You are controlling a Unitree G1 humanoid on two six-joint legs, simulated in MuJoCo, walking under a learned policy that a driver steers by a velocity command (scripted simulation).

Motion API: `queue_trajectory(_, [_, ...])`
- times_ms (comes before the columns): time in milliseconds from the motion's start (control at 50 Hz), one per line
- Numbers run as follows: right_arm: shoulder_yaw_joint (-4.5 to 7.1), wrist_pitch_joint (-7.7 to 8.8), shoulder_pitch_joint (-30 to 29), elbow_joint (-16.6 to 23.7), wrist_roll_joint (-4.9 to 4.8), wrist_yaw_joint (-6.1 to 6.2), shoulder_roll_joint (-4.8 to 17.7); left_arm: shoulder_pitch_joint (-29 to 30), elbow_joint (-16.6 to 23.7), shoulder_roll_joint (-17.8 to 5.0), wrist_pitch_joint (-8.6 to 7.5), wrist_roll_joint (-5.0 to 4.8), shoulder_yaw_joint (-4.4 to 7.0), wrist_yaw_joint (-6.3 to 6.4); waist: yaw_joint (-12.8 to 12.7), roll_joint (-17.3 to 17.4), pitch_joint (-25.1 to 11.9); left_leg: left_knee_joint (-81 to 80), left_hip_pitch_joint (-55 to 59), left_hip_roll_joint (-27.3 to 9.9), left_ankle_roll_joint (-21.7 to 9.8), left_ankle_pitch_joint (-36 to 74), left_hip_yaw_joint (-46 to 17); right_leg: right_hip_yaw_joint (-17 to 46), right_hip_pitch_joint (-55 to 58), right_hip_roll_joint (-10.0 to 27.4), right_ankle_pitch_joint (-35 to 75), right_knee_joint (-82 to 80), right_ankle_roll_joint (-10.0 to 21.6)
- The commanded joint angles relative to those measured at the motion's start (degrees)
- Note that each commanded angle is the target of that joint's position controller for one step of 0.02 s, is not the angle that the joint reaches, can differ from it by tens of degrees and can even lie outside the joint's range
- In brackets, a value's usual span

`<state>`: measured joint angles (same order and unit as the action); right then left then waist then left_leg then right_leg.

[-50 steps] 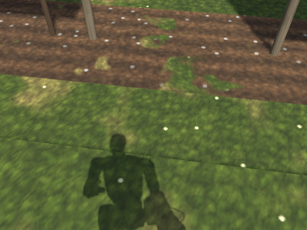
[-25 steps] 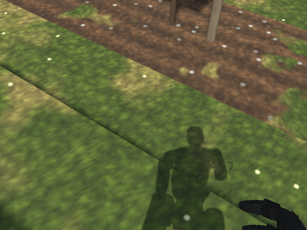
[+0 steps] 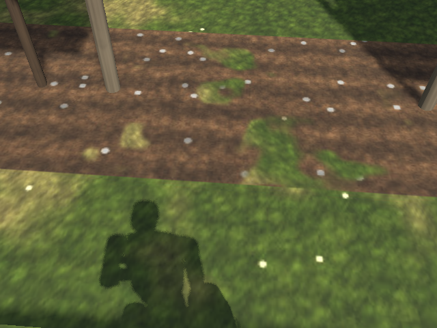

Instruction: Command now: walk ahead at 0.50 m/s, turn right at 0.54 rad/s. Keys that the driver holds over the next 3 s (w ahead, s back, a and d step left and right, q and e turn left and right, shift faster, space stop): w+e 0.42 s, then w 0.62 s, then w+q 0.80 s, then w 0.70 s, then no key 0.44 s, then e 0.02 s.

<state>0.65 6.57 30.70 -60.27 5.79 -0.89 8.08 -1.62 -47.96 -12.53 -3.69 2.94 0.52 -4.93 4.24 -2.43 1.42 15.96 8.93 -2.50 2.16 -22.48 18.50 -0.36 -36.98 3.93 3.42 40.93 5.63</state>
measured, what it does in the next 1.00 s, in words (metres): goes down, turning right: right foot, then left foot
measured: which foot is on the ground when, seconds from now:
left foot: down 0.00-0.12, up 0.14-0.46, down 0.48-0.96, up 0.98-1.00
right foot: up 0.00-0.08, down 0.10-0.48, up 0.50-0.94, down 0.96-1.00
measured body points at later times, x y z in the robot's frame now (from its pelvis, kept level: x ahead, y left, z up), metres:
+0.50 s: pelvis +0.28 -0.06 -0.02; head +0.29 -0.07 +0.43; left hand +0.35 +0.17 -0.16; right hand +0.38 -0.32 -0.12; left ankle +0.33 +0.04 -0.72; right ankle +0.20 -0.13 -0.71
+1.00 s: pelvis +0.52 -0.25 -0.17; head +0.52 -0.27 +0.28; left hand +0.80 -0.13 -0.26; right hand +0.29 -0.37 -0.31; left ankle +0.39 +0.02 -0.63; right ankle +0.56 -0.38 -0.91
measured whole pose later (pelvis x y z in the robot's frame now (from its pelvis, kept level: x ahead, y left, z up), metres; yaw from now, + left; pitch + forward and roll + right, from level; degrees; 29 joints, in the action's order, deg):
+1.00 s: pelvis +0.52 -0.25 -0.17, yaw -22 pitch +1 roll +5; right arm 0.6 4.3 37.0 -61.9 -2.3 1.2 9.3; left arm -2.8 -47.4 -12.6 -3.6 -1.8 0.9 -3.2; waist 6.8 -2.5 -0.8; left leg 97.7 -16.2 -1.4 1.7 -48.5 -4.4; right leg 0.0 -22.0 5.2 -2.4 27.1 1.8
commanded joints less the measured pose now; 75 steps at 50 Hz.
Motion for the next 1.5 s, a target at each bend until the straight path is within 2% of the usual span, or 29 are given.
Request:
queue_trajectory(20, [2.20,-0.25,3.71,0.65,-0.50,0.97,9.86,4.85,4.13,-3.71,-0.72,0.45,1.51,0.25,-1.71,6.18,8.84,-3.47,1.68,-17.46,-11.59,43.56,-4.38,-1.99,-3.77,-1.58,-9.09,-3.64,0.47])
queue_trajectory(100, [3.60,-1.05,3.10,-0.04,1.29,0.57,12.93,-9.32,0.62,-8.60,-2.71,-0.88,5.01,2.51,-9.14,8.50,-1.77,21.68,-10.46,-14.37,-7.63,65.59,1.22,-6.62,29.15,-10.01,-2.66,-3.02,4.23])
queue_trajectory(120, [1.23,-0.38,5.20,1.90,2.51,-0.82,6.30,-23.94,-3.27,-11.50,-2.92,-1.13,5.99,3.87,-11.86,-0.08,-15.63,39.14,-34.00,-8.84,-2.09,42.26,-1.53,9.94,60.70,-2.45,-0.54,-0.55,12.83])
queue_trajectory(140, [1.74,0.10,-2.69,4.71,0.19,-3.89,8.10,-38.86,-8.25,-12.93,-2.15,0.56,5.66,4.32,-16.53,-1.60,-21.82,56.07,-47.53,2.40,0.10,-9.21,-7.32,32.73,72.28,7.58,-7.31,-16.28,17.71])
queue_trajectory(180, [1.49,0.69,-21.27,10.46,-2.47,-3.67,7.98,-31.81,-10.16,-13.23,-4.88,-0.11,7.40,3.72,-17.80,1.27,0.71,60.42,-61.87,-2.02,-4.38,-6.07,-21.95,30.18,53.42,7.75,-19.07,-22.34,11.29])
queue_trajectory(260, [0.67,-1.15,-14.62,11.98,-0.30,1.33,2.95,-15.46,-6.42,-0.54,-5.59,-1.73,2.06,1.40,-3.87,0.59,2.24,53.56,-38.52,-4.69,-5.45,-2.10,-24.24,25.38,17.07,5.75,-18.16,-28.77,13.73])
queue_trajectory(380, [-0.99,-1.66,-22.71,18.10,-1.82,0.91,3.95,-17.12,-4.33,-8.11,-5.33,0.52,3.72,-0.65,-4.69,-0.95,1.59,32.36,-19.34,1.18,0.07,17.26,-15.55,15.30,-1.29,-3.42,-13.36,-26.20,9.68])
queue_trajectory(400, [-1.05,-1.12,-13.56,15.67,-0.37,0.32,4.39,-15.84,-3.07,-7.64,-5.28,3.51,3.35,-0.50,-1.25,-0.42,0.22,44.18,-11.73,1.42,0.47,26.30,-15.32,15.42,-6.65,-3.44,-7.52,-18.90,8.81])
queue_trajectory(460, [2.45,-0.45,10.31,10.31,0.17,1.19,12.14,-4.82,4.09,-10.65,-6.20,2.26,4.97,-0.57,11.27,6.48,-1.03,40.64,3.07,5.91,0.24,9.92,-12.49,18.40,-11.33,-4.95,11.66,3.96,8.42])
queue_trajectory(480, [3.05,-0.35,12.09,10.48,-2.51,1.96,13.54,-6.03,3.83,-10.37,-7.25,-0.14,5.37,-1.85,11.93,4.76,-0.63,20.22,1.53,3.55,-3.40,1.86,-17.43,18.21,-6.48,-5.80,5.88,15.17,9.09])
queue_trajectory(520, [1.19,1.02,4.23,11.25,-0.67,-1.01,15.33,-30.61,-2.15,3.40,-6.71,0.25,2.59,-1.48,-4.87,8.12,-8.08,16.32,2.47,-21.25,-32.34,62.21,-54.15,13.84,-16.08,-13.56,-37.63,52.67,0.65])
queue_trajectory(540, [2.88,1.17,-2.37,11.62,0.01,-2.62,15.60,-30.40,-0.17,-1.05,-4.99,-0.42,4.04,0.45,-5.31,9.14,-0.16,10.92,-4.62,-26.85,-35.29,45.03,-63.93,16.18,-26.34,-10.46,-36.03,57.99,-1.84])
queue_trajectory(600, [-1.45,0.38,-18.39,13.70,-1.87,-1.76,1.14,-17.78,1.61,-2.47,-1.24,2.89,2.32,3.95,-5.77,0.16,-0.44,9.45,-20.59,-15.70,-24.50,25.12,-46.55,15.12,-21.89,-1.12,-19.45,40.47,-7.48])
queue_trajectory(660, [-0.29,0.42,-8.51,8.54,-2.91,0.61,6.21,-12.53,3.01,0.45,-1.75,1.75,0.51,1.11,-2.81,3.16,-0.09,10.38,-33.63,-6.65,-19.43,21.37,-28.72,1.55,-6.80,0.71,-20.44,28.09,-9.47])
queue_trajectory(700, [-0.10,0.35,-6.84,7.72,-0.17,0.36,9.26,-20.47,-0.17,-1.56,-2.91,3.12,0.61,-1.37,-4.99,4.70,-0.38,16.32,-44.32,-3.09,-17.02,16.90,-23.95,-1.85,6.26,-1.17,-9.15,32.92,-7.51])
queue_trajectory(760, [-1.85,1.68,12.34,1.73,-2.83,3.48,4.05,3.27,6.37,-3.68,-2.27,4.63,0.17,-0.06,8.32,4.86,1.02,25.97,-1.39,-8.04,-16.94,3.82,-33.96,5.86,-33.02,4.39,8.98,6.59,-7.37])
queue_trajectory(820, [-1.98,0.50,10.63,2.73,-2.13,1.65,7.38,6.11,5.81,0.28,-1.30,1.88,-2.34,0.07,7.29,4.19,4.86,24.01,-34.04,-3.50,-14.68,-6.32,-26.71,-3.44,2.85,2.69,28.64,-12.37,-5.94])
queue_trajectory(840, [-1.47,0.18,7.03,3.41,-0.35,-0.53,10.45,5.37,6.56,-0.61,-0.24,1.30,-2.16,-0.18,4.33,7.58,5.45,21.17,-44.92,-5.87,-14.63,-10.31,-27.81,-3.53,14.93,2.32,28.98,-3.85,-5.93])
queue_trajectory(880, [-1.00,0.86,1.60,5.29,-2.02,-1.78,11.17,2.00,6.44,-6.42,1.42,3.00,-0.56,0.12,-0.44,5.02,10.18,24.66,-42.59,-8.78,-12.23,-11.30,-29.46,-1.06,16.90,4.05,21.80,-7.11,-4.83])
queue_trajectory(900, [1.62,-1.17,-1.21,5.29,-10.44,1.42,12.48,5.20,6.68,-8.39,1.13,-10.52,1.75,1.13,0.66,2.62,9.09,30.05,-33.23,-7.18,-10.76,5.22,-29.13,4.46,15.25,1.23,12.70,-14.95,-4.41])
queue_trajectory(920, [1.99,-2.58,-1.47,3.83,-9.13,2.48,13.76,-6.34,3.43,-9.44,0.97,-11.41,2.44,1.79,-4.68,4.02,5.14,43.47,-27.28,-7.45,-8.38,13.94,-28.20,6.44,21.69,3.92,17.28,-21.96,-2.45])
queue_trajectory(960, [1.39,-2.43,1.76,0.17,-8.11,2.87,6.57,-32.42,-7.07,-11.90,1.13,-6.24,4.80,2.24,-15.05,-2.07,-7.90,87.08,-40.62,2.89,-1.63,-9.64,-20.12,3.53,51.73,7.64,34.97,-20.27,0.30])
queue_trajectory(980, [1.05,-1.12,8.27,0.70,-9.00,2.79,2.59,-33.11,-8.45,-11.22,0.95,-3.11,3.43,2.44,-10.97,-13.68,-12.83,103.94,-58.66,4.28,-1.51,-30.37,-24.79,5.31,65.34,11.91,55.76,-0.11,0.63])
queue_trajectory(1000, [1.27,0.12,8.62,3.94,-10.13,2.53,5.31,-32.78,-7.48,-11.60,1.35,-3.68,3.87,2.84,-11.00,-18.44,-20.13,107.77,-66.68,2.28,-1.34,-25.16,-27.65,12.23,68.42,15.75,48.27,2.47,5.94])
queue_trajectory(1060, [0.84,-1.11,-3.38,11.97,-10.30,5.28,2.89,-20.86,-6.64,-10.66,0.99,-3.45,3.37,2.59,-4.65,-2.47,-13.09,93.66,-71.27,-2.28,-3.68,1.08,-21.54,31.45,41.18,23.04,-18.58,-23.85,11.72])
queue_trajectory(1100, [1.27,-3.92,-7.93,11.79,-8.78,5.10,2.65,-13.60,-6.60,-2.82,-1.01,-2.14,0.88,3.02,-1.02,1.98,-0.86,80.67,-65.35,-4.85,-4.91,9.45,-27.69,25.30,18.91,21.24,-11.75,-23.78,7.25])
queue_trajectory(1240, [2.66,-3.06,-23.74,16.88,-6.77,1.69,4.97,-19.18,-8.86,-6.13,-1.92,-2.70,2.56,7.73,-3.55,-0.98,0.98,37.55,-57.30,-1.66,-3.42,31.43,-27.47,4.75,21.03,11.91,3.53,-26.71,2.97])
queue_trajectory(1400, [1.93,-3.38,-39.69,24.19,-7.49,-1.87,4.04,-25.78,-10.18,-7.29,-0.04,-3.11,4.05,7.52,-8.73,0.91,4.41,25.04,-58.44,0.08,-6.79,22.15,-19.09,-3.24,39.46,13.39,6.95,-24.69,0.46])
queue_trajectory(1500, [6.79,-3.76,-15.83,20.28,-6.92,-1.36,14.50,-21.29,-6.52,-11.38,-0.27,-3.40,5.26,7.65,4.84,-2.16,-12.02,16.78,-8.88,3.94,-14.80,21.78,-19.67,-10.16,22.48,9.15,32.68,14.33,-4.25])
